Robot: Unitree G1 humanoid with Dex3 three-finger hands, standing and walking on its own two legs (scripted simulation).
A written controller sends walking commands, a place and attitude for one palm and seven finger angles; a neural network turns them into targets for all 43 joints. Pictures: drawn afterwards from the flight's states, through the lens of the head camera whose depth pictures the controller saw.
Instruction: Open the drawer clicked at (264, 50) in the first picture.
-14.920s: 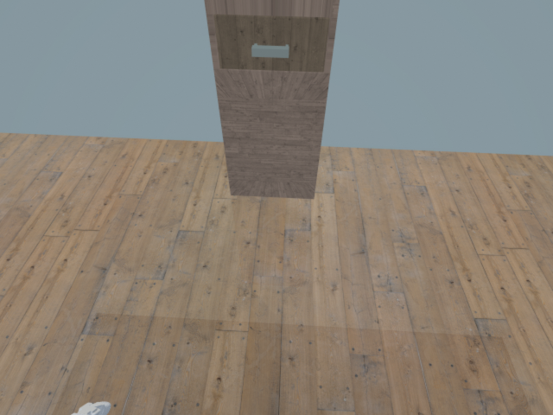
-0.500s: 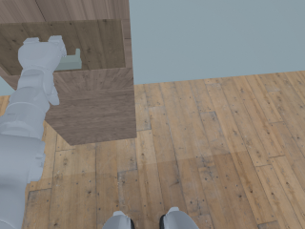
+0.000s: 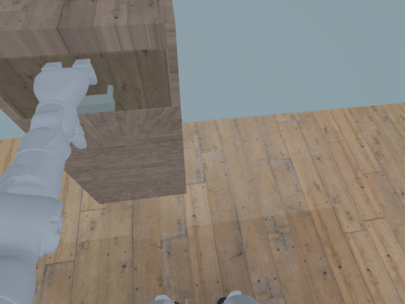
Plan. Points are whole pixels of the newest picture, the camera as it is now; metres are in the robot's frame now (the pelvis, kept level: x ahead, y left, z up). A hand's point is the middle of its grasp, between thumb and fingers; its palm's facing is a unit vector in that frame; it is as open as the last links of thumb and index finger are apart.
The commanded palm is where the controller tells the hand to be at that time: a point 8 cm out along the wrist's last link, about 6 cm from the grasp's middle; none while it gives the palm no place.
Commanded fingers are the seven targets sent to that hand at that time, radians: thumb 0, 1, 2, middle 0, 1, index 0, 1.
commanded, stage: lift the fingers back up to retry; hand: left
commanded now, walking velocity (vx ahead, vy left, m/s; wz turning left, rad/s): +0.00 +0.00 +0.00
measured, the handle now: (85, 97) +0.57 +0.23 +0.02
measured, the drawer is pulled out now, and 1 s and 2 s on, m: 0.00 0.00 0.00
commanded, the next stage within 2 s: re-aim the fingers above the handle in 0.30 s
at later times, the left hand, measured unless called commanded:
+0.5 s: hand (65, 107) +0.49 +0.24 +0.08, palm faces -0.04 -0.03 -1.00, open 13.9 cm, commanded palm +0.48 +0.23 +0.14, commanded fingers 0.00 -0.50 0.30 -0.30 -1.20 -0.30 -1.20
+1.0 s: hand (65, 104) +0.49 +0.24 +0.08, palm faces -0.07 +0.00 -1.00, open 13.9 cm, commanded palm +0.48 +0.24 +0.14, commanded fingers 0.00 -0.50 0.30 -0.30 -1.20 -0.30 -1.20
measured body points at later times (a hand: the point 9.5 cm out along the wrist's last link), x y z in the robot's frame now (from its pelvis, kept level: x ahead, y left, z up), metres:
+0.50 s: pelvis +0.03 -0.01 +0.01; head +0.11 -0.02 +0.46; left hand +0.49 +0.24 +0.13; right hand +0.11 -0.28 -0.12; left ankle +0.00 +0.09 -0.71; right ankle -0.01 -0.12 -0.71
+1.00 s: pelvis +0.02 -0.02 +0.01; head +0.10 -0.03 +0.46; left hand +0.49 +0.23 +0.14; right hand +0.03 -0.29 -0.12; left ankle +0.00 +0.09 -0.71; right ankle -0.01 -0.12 -0.71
